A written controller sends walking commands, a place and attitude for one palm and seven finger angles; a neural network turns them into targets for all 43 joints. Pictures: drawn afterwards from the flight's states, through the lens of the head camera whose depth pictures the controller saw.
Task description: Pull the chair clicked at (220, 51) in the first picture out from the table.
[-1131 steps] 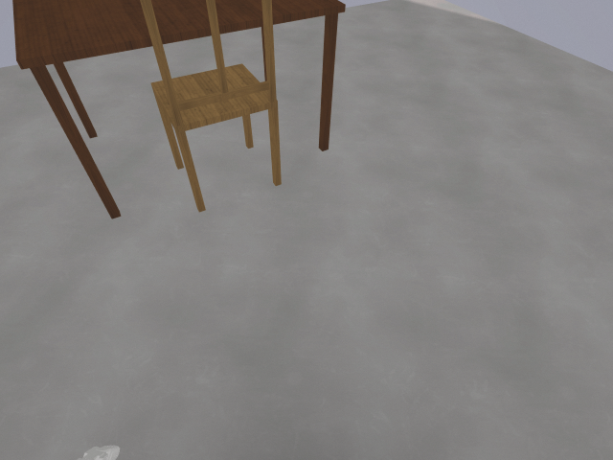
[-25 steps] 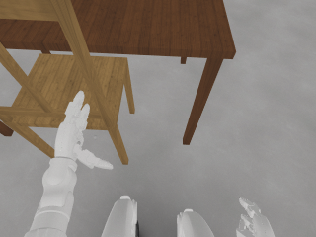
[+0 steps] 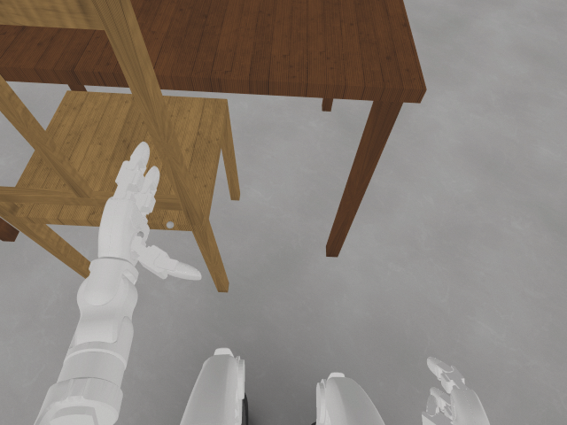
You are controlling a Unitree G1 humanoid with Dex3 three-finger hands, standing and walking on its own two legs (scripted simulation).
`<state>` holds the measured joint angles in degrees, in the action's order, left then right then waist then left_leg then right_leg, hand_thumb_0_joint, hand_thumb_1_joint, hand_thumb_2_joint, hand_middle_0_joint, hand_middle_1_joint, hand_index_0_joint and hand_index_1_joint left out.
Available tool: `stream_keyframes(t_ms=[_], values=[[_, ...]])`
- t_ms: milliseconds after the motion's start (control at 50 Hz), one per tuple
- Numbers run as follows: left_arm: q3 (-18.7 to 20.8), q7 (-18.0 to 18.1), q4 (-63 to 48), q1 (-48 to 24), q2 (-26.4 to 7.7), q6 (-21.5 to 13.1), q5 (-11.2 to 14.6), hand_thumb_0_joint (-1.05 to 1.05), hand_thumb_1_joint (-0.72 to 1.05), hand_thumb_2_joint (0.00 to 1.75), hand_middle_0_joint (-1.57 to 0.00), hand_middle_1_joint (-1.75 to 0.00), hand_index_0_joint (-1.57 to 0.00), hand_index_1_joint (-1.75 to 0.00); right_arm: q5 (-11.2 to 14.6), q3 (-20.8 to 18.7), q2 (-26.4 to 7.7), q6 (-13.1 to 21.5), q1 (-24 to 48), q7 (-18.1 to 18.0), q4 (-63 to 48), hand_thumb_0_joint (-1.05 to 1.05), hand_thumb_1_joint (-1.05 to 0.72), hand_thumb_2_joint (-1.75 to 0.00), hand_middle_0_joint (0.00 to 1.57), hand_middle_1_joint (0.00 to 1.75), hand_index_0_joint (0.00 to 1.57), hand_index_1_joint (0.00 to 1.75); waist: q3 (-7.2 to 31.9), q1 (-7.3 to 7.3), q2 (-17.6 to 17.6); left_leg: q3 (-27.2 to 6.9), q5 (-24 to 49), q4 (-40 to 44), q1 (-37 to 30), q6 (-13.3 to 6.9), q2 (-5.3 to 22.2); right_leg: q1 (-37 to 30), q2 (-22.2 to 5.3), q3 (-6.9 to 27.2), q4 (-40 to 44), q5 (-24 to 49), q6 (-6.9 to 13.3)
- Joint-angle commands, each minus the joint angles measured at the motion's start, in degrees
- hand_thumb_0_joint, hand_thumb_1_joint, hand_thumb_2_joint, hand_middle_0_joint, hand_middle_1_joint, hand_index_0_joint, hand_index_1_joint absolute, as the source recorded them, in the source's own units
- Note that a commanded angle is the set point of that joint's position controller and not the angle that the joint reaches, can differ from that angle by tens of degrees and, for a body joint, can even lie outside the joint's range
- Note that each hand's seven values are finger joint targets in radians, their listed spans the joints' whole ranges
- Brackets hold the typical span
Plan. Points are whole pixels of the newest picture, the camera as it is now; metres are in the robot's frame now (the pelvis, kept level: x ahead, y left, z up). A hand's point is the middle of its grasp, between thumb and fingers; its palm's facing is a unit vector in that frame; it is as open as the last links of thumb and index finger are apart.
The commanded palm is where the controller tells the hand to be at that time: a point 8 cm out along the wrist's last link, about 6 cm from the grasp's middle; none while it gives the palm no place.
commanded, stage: push the fingers through the gap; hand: left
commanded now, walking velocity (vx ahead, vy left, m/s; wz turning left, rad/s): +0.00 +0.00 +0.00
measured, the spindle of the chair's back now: (31, 130) +0.50 +0.40 +0.07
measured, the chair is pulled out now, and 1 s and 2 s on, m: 0.00 0.00 0.00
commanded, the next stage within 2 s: hook a spindle and tug to test in 1.28 s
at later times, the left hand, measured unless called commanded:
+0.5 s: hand (179, 193) +0.43 +0.17 +0.04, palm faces +0.01 -1.00 -0.03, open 17.0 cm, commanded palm +0.40 +0.22 +0.04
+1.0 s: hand (184, 170) +0.47 +0.17 +0.04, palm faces +0.03 -1.00 -0.02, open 17.0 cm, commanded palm +0.44 +0.21 +0.04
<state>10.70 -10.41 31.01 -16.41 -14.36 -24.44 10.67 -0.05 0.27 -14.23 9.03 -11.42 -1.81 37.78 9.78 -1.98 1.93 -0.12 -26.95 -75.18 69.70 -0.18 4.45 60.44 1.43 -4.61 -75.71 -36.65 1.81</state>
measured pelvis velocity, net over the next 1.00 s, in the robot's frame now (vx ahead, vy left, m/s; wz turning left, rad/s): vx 0.00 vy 0.00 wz -0.02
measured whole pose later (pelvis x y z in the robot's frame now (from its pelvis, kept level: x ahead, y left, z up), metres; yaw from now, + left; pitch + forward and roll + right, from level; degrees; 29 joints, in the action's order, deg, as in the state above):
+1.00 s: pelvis +0.00 +0.00 -0.01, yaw -1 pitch +25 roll -3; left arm 18.3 -9.2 55.2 -38.8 -19.3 -27.3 6.4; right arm -1.1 -0.1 -14.5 5.2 -15.9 -0.1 40.5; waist 10.2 -6.1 2.3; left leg 0.1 -26.9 -75.9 74.1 -0.4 5.1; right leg 65.1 2.1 -4.1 -76.2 -36.1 1.6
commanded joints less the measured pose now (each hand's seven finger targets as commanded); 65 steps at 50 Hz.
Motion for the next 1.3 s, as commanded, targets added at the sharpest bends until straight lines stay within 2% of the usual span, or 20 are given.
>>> stream_keyframes(t_ms=[0,80,220,260,340,380,460,520,660,700,740,760,820,860,900,960,1080,1120,1160,1280], values=[[2.1,-0.2,-10.6,-15.1,-7.8,-3.4,0.4,0.00,-0.50,0.30,-0.06,-0.08,-0.06,-0.08,0.5,-3.6,-8.5,1.9,-2.6,-0.1,-6.5,0.00,-0.90,-0.90,0.20,0.30,0.20,0.30,22.7,-1.02,1.5,-3.2,11.1,8.1,-27.0,-0.6,-2.9,-1.2,1.1,4.1,13.1,17.5,-0.6],[3.5,0.6,-8.4,-17.8,-8.9,-3.8,-0.2,0.00,-0.50,0.30,-0.06,-0.08,-0.06,-0.08,0.3,-3.6,-8.5,1.4,-3.4,0.0,-5.9,0.00,-0.90,-0.90,0.20,0.30,0.20,0.30,22.5,-1.25,0.0,-3.2,11.1,7.9,-25.7,-0.7,-2.9,-1.5,1.3,4.2,13.0,17.8,-0.7],[2.0,1.4,-6.1,-25.8,-7.9,-5.7,-1.4,0.00,-0.50,0.30,-0.06,-0.08,-0.06,-0.08,0.1,-3.8,-8.7,1.2,-4.5,0.2,-4.7,0.00,-0.90,-0.90,0.20,0.30,0.20,0.30,22.8,-2.63,2.9,-4.0,9.8,8.1,-28.1,-0.4,-2.8,2.1,1.3,3.7,13.0,15.4,-0.5],[3.7,1.7,-5.0,-25.7,-9.8,-5.8,-1.5,0.00,-0.50,0.30,-0.06,-0.08,-0.06,-0.08,-0.1,-4.1,-9.3,1.1,-5.3,0.1,-4.3,0.00,-0.90,-0.90,0.20,0.30,0.20,0.30,24.9,-2.54,2.3,-4.2,11.7,7.7,-28.7,-0.5,-2.7,1.8,1.5,3.6,12.5,16.8,-0.4],[3.7,1.3,-0.4,-28.4,-10.1,-5.3,-2.0,0.00,-0.50,0.30,-0.06,-0.08,-0.06,-0.08,0.1,-3.9,-9.0,0.4,-5.6,0.3,-3.8,0.00,-0.90,-0.90,0.20,0.30,0.20,0.30,23.0,-3.17,1.1,-3.7,9.8,7.7,-26.3,-0.6,-2.7,1.6,1.4,4.0,13.2,16.0,-0.7],[5.5,1.5,1.1,-30.4,-12.1,-5.3,-2.2,0.00,-0.50,0.30,-0.06,-0.08,-0.06,-0.08,-0.1,-3.7,-9.2,0.2,-6.0,0.2,-3.6,0.00,-0.90,-0.90,0.20,0.30,0.20,0.30,23.8,-2.73,2.3,-3.6,9.9,7.5,-25.8,-0.6,-2.8,1.5,1.4,4.2,12.9,15.9,-0.6],[5.5,1.2,2.7,-33.6,-11.9,-5.7,-2.1,0.00,-0.50,0.30,-0.06,-0.08,-0.06,-0.08,-0.2,-3.9,-9.3,0.0,-6.9,0.4,-3.4,0.00,-0.90,-0.90,0.20,0.30,0.20,0.30,25.0,-3.45,2.8,-3.8,10.9,7.1,-26.8,-0.7,-2.7,2.1,1.6,4.0,12.5,16.5,-0.5],[7.5,1.0,5.7,-34.1,-14.2,-5.7,-2.2,0.00,-0.50,0.30,-0.06,-0.08,-0.06,-0.08,-0.2,-3.8,-9.3,-0.5,-7.5,0.5,-2.9,0.00,-0.90,-0.90,0.20,0.30,0.20,0.30,25.0,-3.40,0.9,-3.1,11.8,6.3,-24.2,-0.9,-2.7,-0.1,1.5,4.6,12.5,18.6,-0.8],[7.0,0.2,5.9,-38.4,-14.1,-6.6,-2.5,0.00,-0.50,0.30,-0.06,-0.08,-0.06,-0.08,-0.3,-3.9,-9.5,-1.0,-8.9,0.8,-2.7,0.00,-0.90,-0.90,0.20,0.30,0.20,0.30,27.7,-3.92,4.1,-3.7,14.4,5.9,-27.1,-0.8,-2.6,1.3,1.6,4.2,11.5,20.2,-0.5],[7.3,0.4,6.8,-37.7,-13.9,-6.3,-2.5,0.00,-0.50,0.30,-0.06,-0.08,-0.06,-0.08,-0.3,-4.1,-9.5,-1.3,-9.1,1.0,-2.4,0.00,-0.90,-0.90,0.20,0.30,0.20,0.30,27.9,-3.78,3.9,-3.8,15.4,6.1,-28.2,-0.6,-2.4,1.4,1.6,3.9,11.8,20.8,-0.6],[7.4,0.5,9.8,-38.3,-14.2,-5.6,-2.8,0.00,-0.50,0.30,-0.06,-0.08,-0.06,-0.08,-0.2,-4.0,-9.6,-1.8,-9.3,1.1,-2.1,0.00,-0.90,-0.90,0.20,0.30,0.20,0.30,25.0,-4.54,1.4,-3.7,12.4,6.2,-25.3,-0.8,-2.4,2.0,1.7,4.0,12.4,18.4,-0.8],[7.5,0.7,10.3,-40.6,-14.8,-5.9,-3.1,0.00,-0.50,0.30,-0.06,-0.08,-0.06,-0.08,-0.3,-3.9,-9.9,-1.8,-9.7,0.9,-1.8,0.00,-0.90,-0.90,0.20,0.30,0.20,0.30,24.5,-4.89,2.1,-4.1,12.4,6.3,-25.4,-0.9,-2.4,3.0,1.8,3.8,12.1,18.2,-0.6],[7.4,1.1,10.7,-42.3,-14.5,-6.4,-3.7,0.00,-0.50,0.30,-0.06,-0.08,-0.06,-0.08,-0.5,-4.0,-9.6,-1.9,-9.8,1.1,-1.8,0.00,-0.90,-0.90,0.20,0.30,0.20,0.30,26.1,-4.75,3.9,-3.9,13.0,6.0,-26.7,-0.8,-2.5,3.4,1.7,3.9,12.0,18.3,-0.6],[8.7,1.4,11.1,-44.5,-16.3,-7.1,-4.0,0.00,-0.50,0.30,-0.06,-0.08,-0.06,-0.08,-0.7,-4.1,-9.9,-2.0,-10.4,1.1,-1.4,0.00,-0.90,-0.90,0.20,0.30,0.20,0.30,26.9,-5.18,3.5,-4.1,13.6,5.4,-26.6,-1.0,-2.4,3.6,1.8,3.9,11.5,18.8,-0.6],[9.0,1.3,12.6,-44.4,-16.7,-7.5,-4.1,0.00,-0.50,0.30,-0.06,-0.08,-0.06,-0.08,-0.8,-4.0,-9.8,-2.2,-10.5,1.1,-1.2,0.00,-0.90,-0.90,0.20,0.30,0.20,0.30,26.9,-5.11,2.4,-3.9,13.1,5.3,-25.7,-1.0,-2.4,2.8,1.8,4.1,11.7,18.7,-0.7],[8.7,0.8,11.5,-42.2,-15.8,-7.3,-3.9,0.00,-0.50,0.30,-0.06,-0.08,-0.06,-0.08,-0.8,-4.1,-9.9,-2.4,-10.8,1.5,-2.0,0.00,-0.90,-0.90,0.20,0.30,0.20,0.30,29.4,-4.39,4.1,-4.0,15.8,5.8,-28.4,-0.9,-2.4,2.3,1.9,3.8,11.2,20.6,-0.4],[8.1,0.9,9.9,-40.5,-14.8,-6.7,-3.7,0.00,-0.50,0.30,-0.06,-0.08,-0.06,-0.08,-0.4,-4.2,-9.6,-3.1,-10.4,1.8,-2.4,0.00,-0.90,-0.90,0.20,0.30,0.20,0.30,28.2,-4.43,3.4,-3.9,15.0,6.3,-28.0,-0.8,-2.3,1.7,1.9,3.8,12.2,20.3,-0.6],[8.6,1.1,11.5,-41.2,-15.7,-6.7,-3.8,0.00,-0.50,0.30,-0.06,-0.08,-0.06,-0.08,-0.4,-4.1,-9.6,-3.3,-10.6,1.6,-1.9,0.00,-0.90,-0.90,0.20,0.30,0.20,0.30,25.5,-4.96,1.2,-3.5,13.3,6.3,-25.2,-1.1,-2.4,1.0,1.9,4.1,12.7,19.7,-0.8],[8.2,1.0,10.2,-42.2,-15.6,-7.2,-3.9,0.00,-0.50,0.30,-0.06,-0.08,-0.06,-0.08,-0.5,-4.1,-9.6,-3.2,-10.5,1.6,-2.0,0.00,-0.90,-0.90,0.20,0.30,0.20,0.30,26.6,-4.88,3.5,-3.5,13.7,6.0,-26.2,-1.0,-2.5,1.6,1.9,4.4,12.4,19.9,-0.6],[8.9,0.7,12.9,-41.6,-16.1,-7.6,-3.7,0.00,-0.50,0.30,-0.06,-0.08,-0.06,-0.08,-0.5,-3.8,-9.5,-3.1,-10.4,1.5,-1.7,0.00,-0.90,-0.90,0.20,0.30,0.20,0.30,25.5,-4.86,2.3,-3.4,13.2,5.9,-25.1,-1.0,-2.5,1.4,1.9,4.3,12.4,19.6,-0.7]])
